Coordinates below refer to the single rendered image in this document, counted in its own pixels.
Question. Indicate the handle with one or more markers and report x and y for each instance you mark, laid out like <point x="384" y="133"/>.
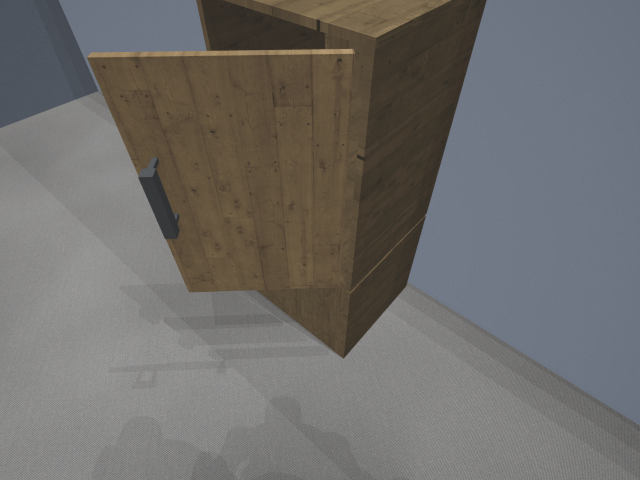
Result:
<point x="155" y="193"/>

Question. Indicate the cupboard door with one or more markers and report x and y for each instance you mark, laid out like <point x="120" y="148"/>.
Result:
<point x="253" y="155"/>

